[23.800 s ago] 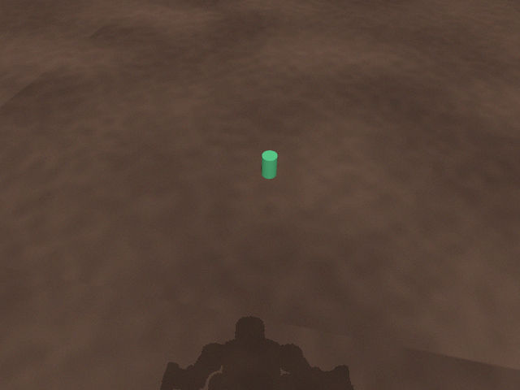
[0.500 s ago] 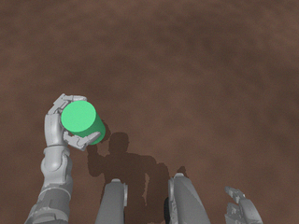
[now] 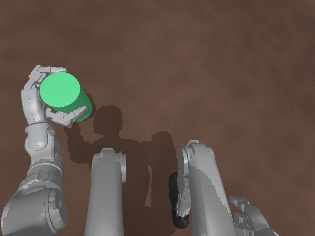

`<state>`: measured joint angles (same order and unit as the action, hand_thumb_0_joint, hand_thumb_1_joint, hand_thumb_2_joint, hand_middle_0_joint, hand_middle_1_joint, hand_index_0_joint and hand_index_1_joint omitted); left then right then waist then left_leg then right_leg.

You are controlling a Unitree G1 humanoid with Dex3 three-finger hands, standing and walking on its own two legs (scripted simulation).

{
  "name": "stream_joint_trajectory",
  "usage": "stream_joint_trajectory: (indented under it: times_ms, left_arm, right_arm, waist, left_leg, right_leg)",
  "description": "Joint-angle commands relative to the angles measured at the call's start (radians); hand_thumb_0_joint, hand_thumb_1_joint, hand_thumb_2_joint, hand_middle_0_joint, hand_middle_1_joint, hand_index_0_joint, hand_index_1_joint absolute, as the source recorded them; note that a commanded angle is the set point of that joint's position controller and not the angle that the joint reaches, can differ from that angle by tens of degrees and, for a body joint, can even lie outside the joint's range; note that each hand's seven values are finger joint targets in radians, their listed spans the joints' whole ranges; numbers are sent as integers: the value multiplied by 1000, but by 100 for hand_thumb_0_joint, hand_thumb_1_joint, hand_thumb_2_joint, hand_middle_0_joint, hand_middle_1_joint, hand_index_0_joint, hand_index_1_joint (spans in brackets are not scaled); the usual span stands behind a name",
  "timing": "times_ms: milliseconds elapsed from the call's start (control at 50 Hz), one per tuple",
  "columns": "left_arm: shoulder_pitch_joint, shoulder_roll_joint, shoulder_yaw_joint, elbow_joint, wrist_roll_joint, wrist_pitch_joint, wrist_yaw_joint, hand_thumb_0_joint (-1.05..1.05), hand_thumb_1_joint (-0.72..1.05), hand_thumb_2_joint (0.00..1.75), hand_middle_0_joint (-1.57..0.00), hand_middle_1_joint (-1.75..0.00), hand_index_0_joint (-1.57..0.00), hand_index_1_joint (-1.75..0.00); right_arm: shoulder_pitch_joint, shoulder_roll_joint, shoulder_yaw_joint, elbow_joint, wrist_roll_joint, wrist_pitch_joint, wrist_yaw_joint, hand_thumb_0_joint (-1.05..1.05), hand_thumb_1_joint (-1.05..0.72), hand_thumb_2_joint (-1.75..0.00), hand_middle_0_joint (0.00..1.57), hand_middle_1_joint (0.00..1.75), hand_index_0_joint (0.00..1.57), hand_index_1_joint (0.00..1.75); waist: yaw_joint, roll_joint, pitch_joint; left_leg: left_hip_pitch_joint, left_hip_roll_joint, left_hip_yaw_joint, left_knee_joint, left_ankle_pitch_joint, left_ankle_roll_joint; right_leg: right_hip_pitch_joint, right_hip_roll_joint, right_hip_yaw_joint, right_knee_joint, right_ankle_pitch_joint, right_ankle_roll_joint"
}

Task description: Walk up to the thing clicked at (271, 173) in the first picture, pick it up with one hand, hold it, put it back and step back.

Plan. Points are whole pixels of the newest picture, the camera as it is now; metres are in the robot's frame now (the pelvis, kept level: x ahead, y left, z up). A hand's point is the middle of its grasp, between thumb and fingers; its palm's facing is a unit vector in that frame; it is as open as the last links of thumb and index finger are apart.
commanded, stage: crouch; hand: left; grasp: from the side
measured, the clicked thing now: (69, 99) +0.44 +0.20 -0.08
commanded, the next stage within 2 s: lower in 0.90 s
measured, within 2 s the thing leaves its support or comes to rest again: neither
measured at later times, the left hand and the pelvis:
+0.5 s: hand (72, 104) +0.46 +0.22 -0.16, palm faces +0.19 -0.98 +0.00, open 11.1 cm; pelvis -0.01 +0.02 -0.08, yaw -3 degrees
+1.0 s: hand (78, 107) +0.47 +0.22 -0.21, palm faces +0.18 -0.98 +0.00, open 11.1 cm; pelvis -0.01 +0.03 -0.10, yaw -6 degrees
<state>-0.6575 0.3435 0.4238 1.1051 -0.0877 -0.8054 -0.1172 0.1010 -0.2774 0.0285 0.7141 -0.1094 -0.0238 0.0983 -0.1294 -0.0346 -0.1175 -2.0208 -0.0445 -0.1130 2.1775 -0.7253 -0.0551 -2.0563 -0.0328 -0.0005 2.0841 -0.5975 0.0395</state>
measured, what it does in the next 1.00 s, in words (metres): lowers itself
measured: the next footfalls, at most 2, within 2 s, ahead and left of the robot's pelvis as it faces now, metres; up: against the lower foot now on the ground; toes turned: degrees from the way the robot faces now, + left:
none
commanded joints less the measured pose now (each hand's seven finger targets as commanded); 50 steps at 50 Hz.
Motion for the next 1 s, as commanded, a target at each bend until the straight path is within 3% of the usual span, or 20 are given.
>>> stream_joint_trajectory:
  times_ms: [0, 100, 220, 300, 340, 360, 380, 420, 460, 540, 560, 680, 780, 860, 980]
  left_arm:
    - [-379, 258, 35, -195, 17, -105, 12, 0, 1, 125, -120, -136, -120, -137]
    - [-402, 232, 8, -135, 19, -84, 29, 0, -6, 120, -119, -133, -119, -135]
    - [-365, 280, 19, -66, 47, -69, 32, 0, -6, 116, -116, -130, -117, -131]
    - [-362, 318, 64, -99, 34, -81, 50, 0, -1, 113, -113, -128, -115, -128]
    - [-389, 309, 55, -126, 40, -90, 62, 0, 4, 116, -112, -127, -113, -128]
    - [-372, 325, 63, -114, 43, -92, 69, 0, 4, 116, -113, -128, -114, -128]
    - [-371, 310, 44, -111, 49, -98, 70, 0, 5, 117, -113, -128, -114, -129]
    - [-380, 324, 40, -129, 60, -113, 73, 0, 8, 115, -111, -126, -112, -126]
    - [-374, 298, 10, -120, 67, -118, 79, 0, 6, 114, -112, -125, -113, -126]
    - [-346, 325, 23, -103, 68, -124, 87, 0, 2, 113, -114, -127, -114, -127]
    - [-353, 312, 9, -106, 68, -126, 87, 0, 2, 113, -113, -127, -114, -127]
    - [-335, 336, 25, -76, 67, -137, 104, 0, 8, 117, -116, -130, -117, -130]
    - [-339, 365, 42, -89, 62, -159, 116, 0, 10, 118, -116, -130, -117, -131]
    - [-344, 365, 22, -74, 69, -172, 118, 0, 9, 117, -118, -129, -118, -130]
    - [-332, 360, 16, -62, 66, -185, 123, 0, 9, 117, -116, -129, -117, -130]
  right_arm:
    - [116, -212, -55, -48, -11, -18, -10, 0, -91, -91, 20, 30, 20, 30]
    - [116, -228, -32, -40, -26, -9, -4, 0, -92, -91, 20, 30, 20, 30]
    - [115, -267, -6, -46, -36, 9, 7, 0, -92, -91, 20, 30, 20, 30]
    - [116, -286, 11, -50, -44, 22, 14, 0, -92, -91, 20, 30, 20, 30]
    - [119, -286, 21, -51, -51, 27, 19, 0, -91, -91, 20, 30, 20, 30]
    - [116, -285, 23, -48, -52, 30, 20, 0, -92, -91, 20, 30, 20, 30]
    - [119, -286, 28, -48, -56, 31, 21, 0, -92, -91, 20, 30, 20, 30]
    - [112, -294, 32, -40, -64, 36, 23, 0, -92, -91, 20, 30, 20, 30]
    - [117, -299, 37, -39, -72, 40, 28, 0, -92, -91, 20, 30, 20, 30]
    - [102, -312, 53, -43, -82, 45, 34, 0, -93, -91, 20, 30, 20, 30]
    - [102, -315, 58, -40, -85, 47, 35, 0, -92, -91, 20, 30, 20, 30]
    - [82, -335, 79, -53, -95, 58, 44, 0, -92, -91, 20, 30, 20, 30]
    - [81, -340, 100, -58, -106, 63, 51, 0, -92, -91, 20, 30, 20, 30]
    - [54, -350, 108, -61, -113, 66, 51, 0, -92, -91, 20, 30, 20, 30]
    - [52, -359, 129, -64, -126, 73, 56, 0, -93, -91, 20, 30, 20, 30]
  waist:
    - [-14, 201, -660]
    - [-46, 190, -609]
    - [-64, 198, -515]
    - [-62, 225, -542]
    - [-79, 237, -553]
    - [-75, 234, -548]
    - [-93, 233, -543]
    - [-91, 267, -530]
    - [-110, 280, -522]
    - [-106, 287, -508]
    - [-116, 303, -500]
    - [-124, 295, -444]
    - [-136, 292, -461]
    - [-153, 295, -435]
    - [-170, 323, -429]
  left_leg:
    - [309, 5, 100, -248, 86, 56]
    - [220, -1, 101, -179, 32, 62]
    - [173, 0, 68, -148, 32, 57]
    - [194, 1, 50, -123, 76, 51]
    - [199, 2, 43, -105, 116, 50]
    - [176, 1, 48, -94, 101, 53]
    - [173, 2, 46, -84, 114, 54]
    - [197, 7, 35, -85, 120, 48]
    - [196, 7, 30, -73, 125, 48]
    - [207, 9, 20, -51, 150, 45]
    - [220, 11, 18, -43, 170, 43]
    - [190, 12, -8, -37, 137, 41]
    - [169, 12, -9, -12, 149, 47]
    - [167, 15, -19, -3, 123, 46]
    - [194, 18, -33, 7, 173, 40]
  right_leg:
    - [395, 18, -76, -153, 54, -63]
    - [352, 20, -95, -112, 19, -57]
    - [265, 21, -130, -44, 20, -59]
    - [258, 22, -141, 1, 62, -62]
    - [262, 24, -146, 17, 100, -63]
    - [269, 27, -142, 14, 87, -62]
    - [273, 28, -143, 18, 104, -62]
    - [239, 28, -148, 35, 109, -66]
    - [238, 31, -153, 38, 117, -66]
    - [226, 34, -161, 55, 134, -65]
    - [221, 32, -164, 61, 153, -65]
    - [196, 33, -182, 80, 130, -63]
    - [245, 41, -182, 82, 143, -60]
    - [217, 43, -189, 89, 127, -61]
    - [233, 43, -199, 101, 170, -59]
